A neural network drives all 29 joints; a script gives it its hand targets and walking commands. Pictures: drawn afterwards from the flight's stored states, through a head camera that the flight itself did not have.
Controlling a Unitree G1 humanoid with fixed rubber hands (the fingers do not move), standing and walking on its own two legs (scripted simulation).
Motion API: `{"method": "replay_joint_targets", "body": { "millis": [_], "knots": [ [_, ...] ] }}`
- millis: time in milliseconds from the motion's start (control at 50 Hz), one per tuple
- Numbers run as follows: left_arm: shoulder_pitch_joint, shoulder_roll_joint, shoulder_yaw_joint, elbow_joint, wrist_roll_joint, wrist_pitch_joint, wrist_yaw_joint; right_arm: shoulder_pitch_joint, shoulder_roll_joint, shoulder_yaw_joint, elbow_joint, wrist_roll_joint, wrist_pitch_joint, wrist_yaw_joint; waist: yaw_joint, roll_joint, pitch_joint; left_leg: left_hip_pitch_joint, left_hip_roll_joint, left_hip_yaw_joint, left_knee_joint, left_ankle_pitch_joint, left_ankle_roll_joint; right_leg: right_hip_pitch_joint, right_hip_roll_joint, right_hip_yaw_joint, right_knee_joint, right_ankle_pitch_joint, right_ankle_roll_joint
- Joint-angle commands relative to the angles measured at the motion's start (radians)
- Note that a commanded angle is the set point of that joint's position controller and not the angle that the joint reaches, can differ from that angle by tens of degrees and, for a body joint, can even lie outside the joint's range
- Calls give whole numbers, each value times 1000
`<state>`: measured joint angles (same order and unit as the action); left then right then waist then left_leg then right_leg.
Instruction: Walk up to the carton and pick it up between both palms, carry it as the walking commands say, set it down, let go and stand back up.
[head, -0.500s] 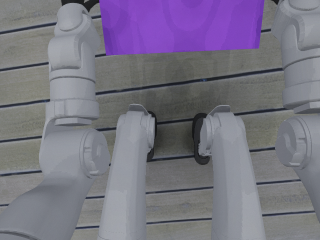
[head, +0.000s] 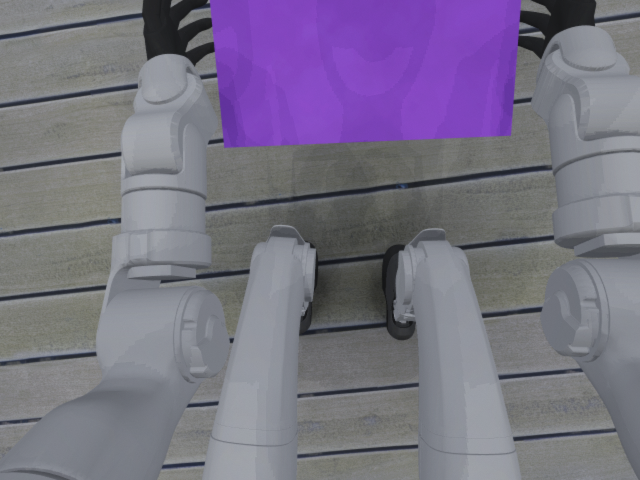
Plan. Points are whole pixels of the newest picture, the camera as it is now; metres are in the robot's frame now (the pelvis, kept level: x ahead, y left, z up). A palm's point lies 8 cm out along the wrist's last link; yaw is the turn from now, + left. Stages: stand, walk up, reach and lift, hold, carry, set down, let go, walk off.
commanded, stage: reach and lift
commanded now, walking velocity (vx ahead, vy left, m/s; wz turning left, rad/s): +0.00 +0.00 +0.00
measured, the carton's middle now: (359, 57) +0.54 +0.00 -0.16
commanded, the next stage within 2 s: none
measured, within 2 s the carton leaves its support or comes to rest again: neither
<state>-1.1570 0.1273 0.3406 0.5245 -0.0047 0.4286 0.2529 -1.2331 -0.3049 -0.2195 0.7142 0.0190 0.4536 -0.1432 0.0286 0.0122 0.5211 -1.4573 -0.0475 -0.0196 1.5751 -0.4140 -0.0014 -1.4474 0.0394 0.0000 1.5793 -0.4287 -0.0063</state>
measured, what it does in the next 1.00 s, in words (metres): rises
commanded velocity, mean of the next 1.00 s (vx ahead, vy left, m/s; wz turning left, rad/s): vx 0.00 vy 0.00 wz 0.00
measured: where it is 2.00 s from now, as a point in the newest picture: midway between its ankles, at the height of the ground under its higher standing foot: (349, 306)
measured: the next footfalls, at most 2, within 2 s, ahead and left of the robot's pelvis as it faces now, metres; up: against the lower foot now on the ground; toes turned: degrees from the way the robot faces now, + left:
none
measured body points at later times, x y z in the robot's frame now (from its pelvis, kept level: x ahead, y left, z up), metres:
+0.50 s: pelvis +0.04 -0.01 +0.06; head +0.24 -0.01 +0.46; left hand +0.49 +0.18 +0.02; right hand +0.51 -0.19 +0.01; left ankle +0.16 +0.11 -0.53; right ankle +0.15 -0.11 -0.53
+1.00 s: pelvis +0.13 -0.01 +0.16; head +0.27 -0.01 +0.59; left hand +0.48 +0.19 +0.10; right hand +0.50 -0.19 +0.09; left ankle +0.16 +0.11 -0.52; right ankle +0.15 -0.11 -0.52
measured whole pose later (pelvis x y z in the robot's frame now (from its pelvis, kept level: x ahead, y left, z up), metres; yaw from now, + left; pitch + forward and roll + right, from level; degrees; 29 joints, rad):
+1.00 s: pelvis +0.13 -0.01 +0.16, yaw +1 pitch +29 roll +0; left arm -0.44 -0.08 0.39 0.52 0.18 0.34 0.06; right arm -0.46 -0.01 -0.34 0.54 -0.22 0.40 0.05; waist 0.03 0.01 -0.22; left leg -1.03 -0.04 -0.05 0.84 -0.31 0.00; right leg -1.02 0.04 0.02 0.85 -0.33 -0.02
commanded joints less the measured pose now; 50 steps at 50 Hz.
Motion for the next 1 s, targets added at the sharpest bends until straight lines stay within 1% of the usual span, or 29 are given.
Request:
{"method": "replay_joint_targets", "body": {
  "millis": [0,20,60,120,140,160,180,200,220,260,320,360,380,400,420,460,500,540,560,580,620,640,700,760,840,880,920,960,980],
  "knots": [
    [-696,-1037,-650,-127,-199,-20,-485,-806,1035,504,-351,218,-97,455,-23,-43,-2450,617,-76,15,-181,164,6,505,84,-24,-183,143,-10],
    [-689,-1038,-649,-143,-198,-20,-484,-795,1036,502,-367,228,-102,458,-15,-14,-2457,632,-78,22,-188,177,3,525,84,-19,-194,160,-13],
    [-659,-1074,-694,-173,-215,-17,-481,-805,1039,538,-430,238,-105,456,-31,-30,-2518,713,-80,0,-217,198,7,586,89,-20,-209,191,-12],
    [-663,-1052,-644,-72,-178,-11,-485,-785,1026,470,-310,200,-101,465,-25,-9,-2323,638,-70,-7,-246,72,2,475,81,-13,-240,70,-21],
    [-680,-1075,-673,-126,-197,-15,-484,-786,1036,506,-373,219,-102,468,-38,-13,-2408,701,-70,-7,-261,103,2,536,83,-13,-257,107,-17],
    [-695,-1038,-688,-208,-193,-26,-480,-766,1094,541,-370,243,-96,469,3,-11,-2471,718,-80,16,-257,161,6,593,88,-14,-249,156,-6],
    [-675,-1042,-653,-154,-183,-20,-484,-765,1082,529,-346,224,-92,468,-8,-42,-2435,699,-77,15,-262,158,11,571,87,-15,-258,140,-4],
    [-707,-1049,-679,-197,-205,-20,-485,-793,1078,547,-407,238,-97,466,-9,-47,-2487,721,-78,5,-272,145,11,634,87,-4,-273,139,-9],
    [-630,-1058,-617,-89,-169,-10,-490,-757,1089,499,-325,213,-93,467,4,-56,-2366,654,-74,7,-284,111,14,592,84,-2,-285,104,-7],
    [-633,-1064,-618,-63,-164,-15,-499,-746,1088,496,-297,206,-95,476,9,-53,-2308,652,-67,3,-311,65,14,565,78,5,-307,56,-9],
    [-582,-1082,-606,-42,-140,-22,-511,-684,1114,483,-280,192,-102,484,15,-40,-2264,662,-72,14,-336,118,15,580,83,4,-332,108,-4],
    [-506,-1103,-545,50,-109,-20,-522,-663,1110,450,-236,174,-110,482,21,-30,-2103,605,-71,12,-356,107,20,522,81,4,-346,87,-1],
    [-512,-1103,-544,35,-111,-29,-527,-626,1127,439,-210,165,-111,487,21,-44,-2065,604,-69,15,-367,109,19,530,80,7,-363,86,0],
    [-475,-1114,-557,-14,-120,-34,-528,-615,1163,479,-293,185,-113,481,33,-71,-2157,672,-79,24,-383,171,30,646,84,11,-386,154,8],
    [-476,-1108,-540,-23,-116,-38,-525,-581,1149,447,-252,176,-116,476,17,-57,-2103,636,-79,18,-386,170,28,622,85,14,-380,165,7],
    [-437,-1090,-429,137,-58,-44,-543,-548,1144,326,-110,110,-124,477,28,-72,-1742,498,-68,13,-425,26,37,490,71,29,-423,13,-5],
    [-324,-1143,-436,70,-57,-45,-537,-482,1169,354,-231,131,-136,470,37,-45,-1814,622,-82,15,-473,153,36,643,81,38,-463,158,-1],
    [-245,-1059,-278,252,32,-46,-556,-374,1140,198,2,34,-124,478,33,-84,-1384,410,-58,11,-501,-9,45,462,65,42,-504,3,-10],
    [-188,-1054,-226,299,72,-42,-562,-336,1151,157,32,-12,-117,479,40,-96,-1294,409,-58,9,-531,-40,52,440,63,45,-540,-39,-17],
    [-171,-1080,-225,294,70,-41,-570,-304,1129,145,1,-38,-116,477,19,-90,-1289,401,-58,-3,-551,-61,44,482,66,51,-561,-46,-23],
    [-104,-1029,-188,317,101,-35,-583,-243,1125,131,21,-67,-107,475,37,-83,-1249,431,-57,2,-591,-18,44,536,47,61,-613,-10,-14],
    [-141,-1016,-186,271,91,-42,-590,-218,1117,126,11,-81,-101,474,13,-87,-1246,416,-54,4,-594,-39,38,585,41,81,-638,-31,-19],
    [-79,-1014,-174,253,118,-28,-597,-105,1089,83,3,-132,-88,471,-2,-38,-1186,484,-53,-2,-652,52,28,631,44,72,-676,80,-26],
    [9,-1035,-235,195,112,-36,-604,-82,1124,197,-114,-94,-98,484,18,-38,-1263,583,-59,-1,-688,200,32,749,47,63,-694,247,-18],
    [106,-1113,-422,70,48,-64,-603,30,1184,358,-257,-50,-121,487,0,-51,-1469,720,-62,-28,-720,476,25,916,48,79,-711,571,-14],
    [155,-1115,-459,50,41,-74,-592,91,1198,383,-278,-49,-128,489,-13,-59,-1464,756,-55,-37,-739,527,25,925,48,84,-732,623,-11],
    [204,-1128,-507,-4,31,-90,-584,145,1226,435,-295,-43,-135,493,0,-57,-1528,764,-58,-42,-752,603,18,982,40,93,-743,714,-9],
    [237,-1119,-567,-72,8,-125,-570,199,1230,484,-345,-26,-165,493,-11,-50,-1606,788,-48,-57,-765,754,10,1002,33,112,-752,846,-8],
    [251,-1123,-594,-93,-3,-135,-564,219,1213,494,-374,-28,-176,491,-34,-54,-1618,801,-45,-63,-775,774,4,1019,30,119,-761,869,-8]
  ]
}}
